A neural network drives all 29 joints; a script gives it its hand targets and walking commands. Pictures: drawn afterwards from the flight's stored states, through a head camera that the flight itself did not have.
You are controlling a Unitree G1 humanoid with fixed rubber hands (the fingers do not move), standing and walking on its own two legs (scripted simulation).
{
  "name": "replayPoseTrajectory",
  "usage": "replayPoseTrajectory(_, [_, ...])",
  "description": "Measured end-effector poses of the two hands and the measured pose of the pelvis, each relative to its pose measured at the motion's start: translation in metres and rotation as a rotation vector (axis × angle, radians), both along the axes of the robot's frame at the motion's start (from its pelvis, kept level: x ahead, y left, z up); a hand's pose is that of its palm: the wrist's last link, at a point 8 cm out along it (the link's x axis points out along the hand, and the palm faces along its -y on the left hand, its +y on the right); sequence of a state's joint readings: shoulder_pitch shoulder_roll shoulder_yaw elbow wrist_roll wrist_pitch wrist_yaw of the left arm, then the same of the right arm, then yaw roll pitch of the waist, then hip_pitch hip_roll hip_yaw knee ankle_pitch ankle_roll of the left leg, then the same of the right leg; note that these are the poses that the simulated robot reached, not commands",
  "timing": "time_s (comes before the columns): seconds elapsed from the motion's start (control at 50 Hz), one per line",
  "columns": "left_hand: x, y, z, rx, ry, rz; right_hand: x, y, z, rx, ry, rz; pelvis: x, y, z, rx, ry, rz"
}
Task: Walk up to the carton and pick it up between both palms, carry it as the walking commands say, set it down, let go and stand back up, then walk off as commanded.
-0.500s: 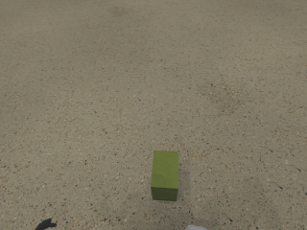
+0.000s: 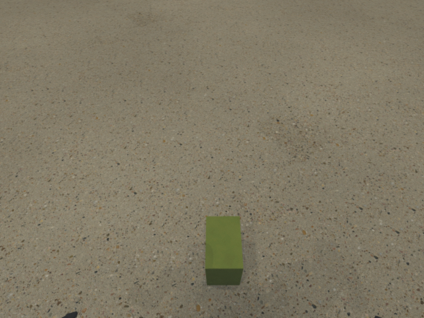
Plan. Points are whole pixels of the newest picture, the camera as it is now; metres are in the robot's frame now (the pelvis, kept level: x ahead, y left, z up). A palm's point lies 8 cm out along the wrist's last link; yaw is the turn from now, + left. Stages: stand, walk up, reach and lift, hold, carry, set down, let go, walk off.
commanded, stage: walk up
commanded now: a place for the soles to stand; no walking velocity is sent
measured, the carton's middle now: (223, 251) +0.50 -0.01 -0.63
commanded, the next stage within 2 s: reach and lift in 1.56 s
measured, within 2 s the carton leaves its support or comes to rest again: neither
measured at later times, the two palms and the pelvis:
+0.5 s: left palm out of the picture +0.12 +0.29 -0.08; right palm out of the picture +0.08 -0.32 -0.09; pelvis +0.01 -0.01 +0.02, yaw -3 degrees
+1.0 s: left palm out of the picture +0.14 +0.29 -0.09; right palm out of the picture +0.09 -0.32 -0.08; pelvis +0.02 +0.00 +0.02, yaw -4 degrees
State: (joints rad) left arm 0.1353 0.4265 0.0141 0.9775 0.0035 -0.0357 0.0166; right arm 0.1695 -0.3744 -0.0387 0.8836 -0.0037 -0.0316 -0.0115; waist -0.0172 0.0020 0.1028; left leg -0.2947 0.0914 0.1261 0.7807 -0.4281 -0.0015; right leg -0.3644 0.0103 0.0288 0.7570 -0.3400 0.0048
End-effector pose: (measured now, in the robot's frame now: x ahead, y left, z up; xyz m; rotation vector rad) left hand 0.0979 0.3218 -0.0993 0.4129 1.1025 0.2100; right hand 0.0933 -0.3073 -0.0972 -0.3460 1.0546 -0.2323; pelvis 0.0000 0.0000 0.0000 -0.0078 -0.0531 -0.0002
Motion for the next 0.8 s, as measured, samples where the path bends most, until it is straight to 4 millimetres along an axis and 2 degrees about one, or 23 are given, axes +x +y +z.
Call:
replayPoseTrajectory(0.16, [-0.002, -0.022, 0.006, -0.014, 0.015, -0.009, 0.016, -0.008, 0.004, 0.036, -0.017, -0.007, -0.001, -0.011, 0.008, 0.023, 0.003, -0.015])
replayPoseTrajectory(0.28, [0.000, -0.033, 0.011, -0.038, 0.032, -0.030, 0.011, -0.012, 0.008, 0.041, 0.001, -0.029, 0.002, -0.009, 0.017, 0.034, 0.019, -0.022])
replayPoseTrajectory(0.42, [0.013, -0.033, 0.016, -0.044, 0.025, -0.040, -0.009, -0.012, 0.008, 0.041, 0.050, -0.068, 0.006, -0.008, 0.022, 0.032, 0.015, -0.040])
replayPoseTrajectory(0.52, [0.023, -0.033, 0.019, -0.037, 0.030, -0.057, -0.015, -0.010, 0.007, 0.053, 0.061, -0.090, 0.008, -0.007, 0.023, 0.032, 0.015, -0.048])
replayPoseTrajectory(0.68, [0.036, -0.034, 0.018, -0.047, 0.027, -0.076, -0.016, -0.005, 0.008, 0.054, 0.074, -0.102, 0.013, -0.003, 0.025, 0.028, 0.020, -0.055])
replayPoseTrajectory(0.8, [0.045, -0.034, 0.015, -0.054, 0.020, -0.082, -0.013, -0.009, 0.010, 0.033, 0.066, -0.112, 0.016, -0.003, 0.022, 0.029, 0.018, -0.064])
